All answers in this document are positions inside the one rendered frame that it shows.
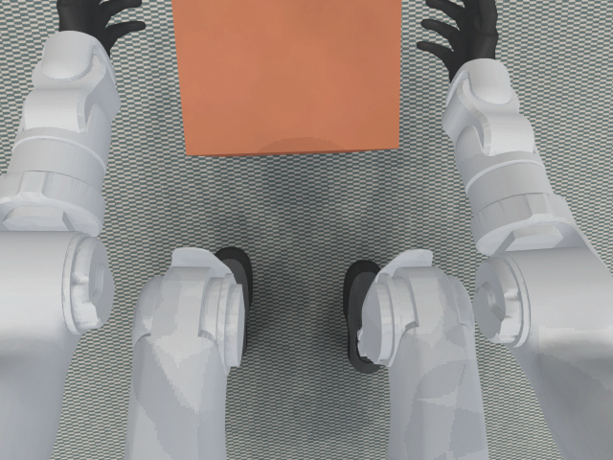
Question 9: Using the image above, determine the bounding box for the right robot hand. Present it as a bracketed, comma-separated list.
[417, 0, 499, 83]

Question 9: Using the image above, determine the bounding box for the carton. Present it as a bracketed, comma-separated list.
[171, 0, 401, 157]

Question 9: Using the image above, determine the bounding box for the right robot upper arm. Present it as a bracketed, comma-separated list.
[472, 246, 613, 460]

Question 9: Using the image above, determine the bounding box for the right robot thigh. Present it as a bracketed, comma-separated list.
[367, 266, 489, 460]

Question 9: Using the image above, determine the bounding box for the left robot hand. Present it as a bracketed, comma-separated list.
[57, 0, 146, 58]

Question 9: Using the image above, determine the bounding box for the left robot forearm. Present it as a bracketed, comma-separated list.
[0, 31, 121, 237]

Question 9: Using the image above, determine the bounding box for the left robot thigh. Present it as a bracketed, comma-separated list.
[124, 266, 245, 460]

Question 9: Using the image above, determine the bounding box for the robot thigh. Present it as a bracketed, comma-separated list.
[367, 266, 489, 460]
[124, 266, 245, 460]

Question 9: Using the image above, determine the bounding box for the left robot upper arm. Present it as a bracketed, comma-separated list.
[0, 231, 115, 460]

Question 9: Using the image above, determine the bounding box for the right robot forearm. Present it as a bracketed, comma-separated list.
[442, 58, 613, 282]

